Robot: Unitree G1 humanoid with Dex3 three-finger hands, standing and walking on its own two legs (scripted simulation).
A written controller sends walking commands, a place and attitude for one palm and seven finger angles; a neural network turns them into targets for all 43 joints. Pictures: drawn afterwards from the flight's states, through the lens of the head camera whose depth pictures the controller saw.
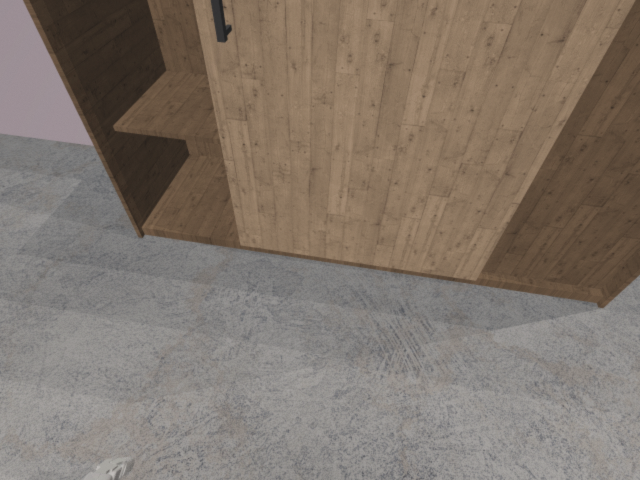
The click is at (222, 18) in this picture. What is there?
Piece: wardrobe's sliding door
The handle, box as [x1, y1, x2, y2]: [211, 0, 231, 42]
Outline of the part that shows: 211,0 217,41 224,42 227,39 226,35 231,30 230,25 226,25 224,23 221,0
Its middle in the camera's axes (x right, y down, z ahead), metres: -0.22 -0.56 +0.83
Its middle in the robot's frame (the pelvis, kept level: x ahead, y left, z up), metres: +1.01 +0.29 +0.22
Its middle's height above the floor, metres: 0.99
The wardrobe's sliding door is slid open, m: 0.43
